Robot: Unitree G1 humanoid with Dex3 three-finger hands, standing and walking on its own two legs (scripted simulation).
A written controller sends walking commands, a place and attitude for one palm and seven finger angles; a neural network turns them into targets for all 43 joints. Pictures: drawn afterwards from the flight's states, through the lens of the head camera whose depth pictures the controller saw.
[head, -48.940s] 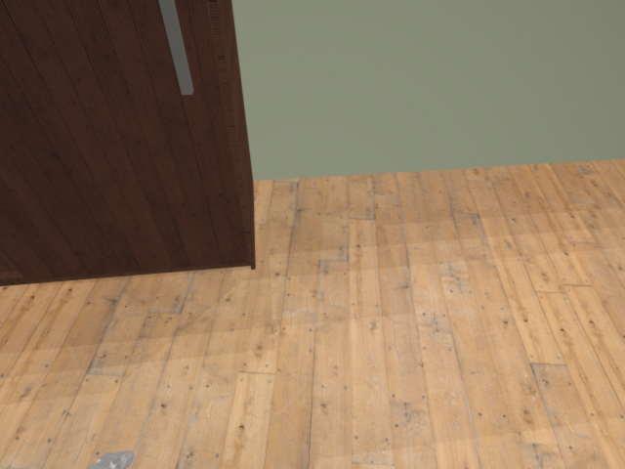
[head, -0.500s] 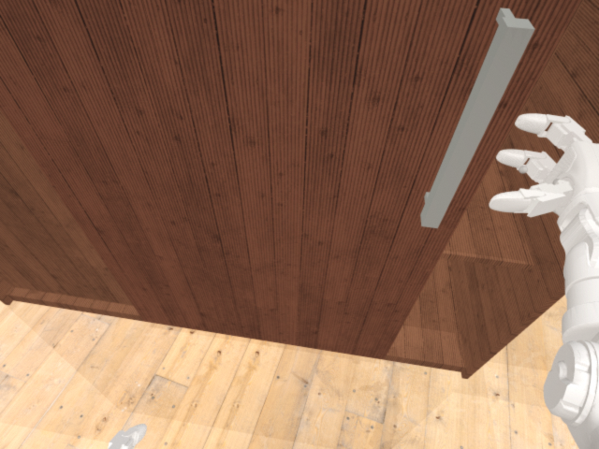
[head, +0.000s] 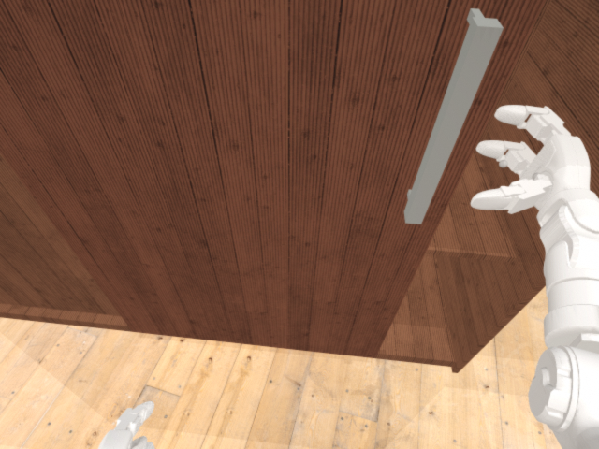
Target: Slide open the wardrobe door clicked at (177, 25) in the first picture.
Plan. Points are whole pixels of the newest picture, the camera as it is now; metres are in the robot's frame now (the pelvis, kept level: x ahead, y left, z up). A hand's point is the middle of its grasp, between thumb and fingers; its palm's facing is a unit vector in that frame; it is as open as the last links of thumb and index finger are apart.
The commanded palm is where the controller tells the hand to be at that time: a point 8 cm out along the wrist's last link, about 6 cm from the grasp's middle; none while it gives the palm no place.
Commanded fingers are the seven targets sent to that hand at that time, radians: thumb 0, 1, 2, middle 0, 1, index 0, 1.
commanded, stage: move the hooked fingers beside the handle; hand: right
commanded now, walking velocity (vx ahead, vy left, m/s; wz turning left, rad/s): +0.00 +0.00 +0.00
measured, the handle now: (438, 133) +0.51 -0.14 +0.18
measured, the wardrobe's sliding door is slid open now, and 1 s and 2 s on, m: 0.27 0.27 0.27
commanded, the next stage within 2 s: feel for the door with the fingertips in 1.50 s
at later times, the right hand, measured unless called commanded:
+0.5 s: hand (494, 168) +0.45 -0.21 +0.17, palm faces +0.03 +1.00 +0.00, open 14.0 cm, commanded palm +0.42 -0.26 +0.17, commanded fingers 0.00 0.50 -0.30 0.30 1.20 0.30 1.20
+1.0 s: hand (499, 171) +0.44 -0.21 +0.18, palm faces +0.03 +1.00 +0.01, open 14.0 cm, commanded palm +0.41 -0.26 +0.17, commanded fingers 0.00 0.50 -0.30 0.30 1.20 0.30 1.20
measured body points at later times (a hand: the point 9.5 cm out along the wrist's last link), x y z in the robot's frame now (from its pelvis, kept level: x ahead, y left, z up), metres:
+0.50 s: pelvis +0.01 +0.00 +0.00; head +0.03 +0.01 +0.45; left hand +0.07 +0.27 -0.11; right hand +0.44 -0.26 +0.18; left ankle +0.01 +0.11 -0.74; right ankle -0.01 -0.11 -0.74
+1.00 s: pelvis +0.00 +0.00 +0.00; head +0.01 +0.00 +0.45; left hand +0.11 +0.26 -0.10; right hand +0.43 -0.26 +0.18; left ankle +0.01 +0.11 -0.74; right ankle -0.01 -0.11 -0.74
